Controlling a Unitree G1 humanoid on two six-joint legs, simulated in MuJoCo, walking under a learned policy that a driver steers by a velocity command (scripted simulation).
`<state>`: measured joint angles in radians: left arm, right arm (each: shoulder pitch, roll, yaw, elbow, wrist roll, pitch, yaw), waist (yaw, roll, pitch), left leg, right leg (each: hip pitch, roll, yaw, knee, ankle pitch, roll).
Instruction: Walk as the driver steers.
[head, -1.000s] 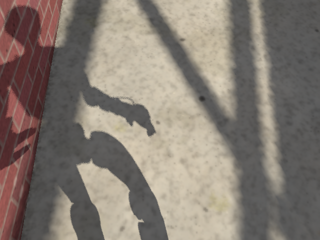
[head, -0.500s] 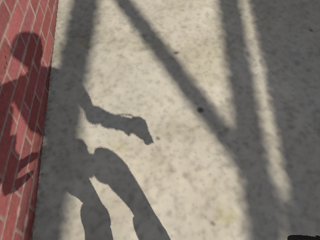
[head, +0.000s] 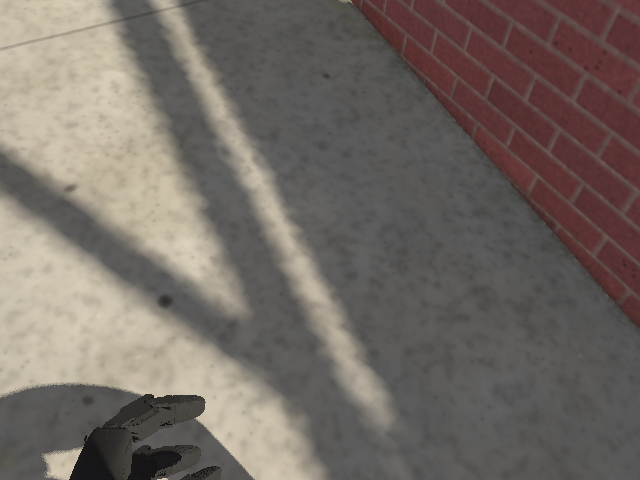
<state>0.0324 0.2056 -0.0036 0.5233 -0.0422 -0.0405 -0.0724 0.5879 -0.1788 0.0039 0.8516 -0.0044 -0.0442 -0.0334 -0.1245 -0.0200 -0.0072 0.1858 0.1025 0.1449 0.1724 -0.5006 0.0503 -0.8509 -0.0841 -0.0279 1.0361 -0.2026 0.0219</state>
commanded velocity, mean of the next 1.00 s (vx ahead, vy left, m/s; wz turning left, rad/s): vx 0.97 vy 0.00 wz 0.66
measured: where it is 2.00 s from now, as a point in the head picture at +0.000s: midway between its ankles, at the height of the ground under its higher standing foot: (75, 161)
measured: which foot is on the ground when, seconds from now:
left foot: down 0.00-0.08, up 0.10-0.50, down 0.52-0.92, up 0.94-1.00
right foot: up 0.00-0.06, down 0.08-0.50, up 0.52-0.88, down 0.90-1.00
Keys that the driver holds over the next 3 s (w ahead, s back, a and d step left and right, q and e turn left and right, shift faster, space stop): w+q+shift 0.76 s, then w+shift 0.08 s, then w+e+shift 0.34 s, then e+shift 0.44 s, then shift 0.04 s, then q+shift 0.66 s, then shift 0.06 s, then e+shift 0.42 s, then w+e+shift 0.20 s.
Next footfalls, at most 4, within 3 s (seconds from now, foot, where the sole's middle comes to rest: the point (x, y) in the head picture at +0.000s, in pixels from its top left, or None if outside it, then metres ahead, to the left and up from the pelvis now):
0.08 right None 0.22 -0.16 -0.73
0.52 left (244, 437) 0.53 0.07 -0.67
0.90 right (199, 250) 0.95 0.15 -0.61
1.26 left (19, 240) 0.98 0.53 -0.58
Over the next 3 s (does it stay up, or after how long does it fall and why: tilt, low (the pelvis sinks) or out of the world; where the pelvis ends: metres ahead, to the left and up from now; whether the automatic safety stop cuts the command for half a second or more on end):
stays up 1.15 0.45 0.20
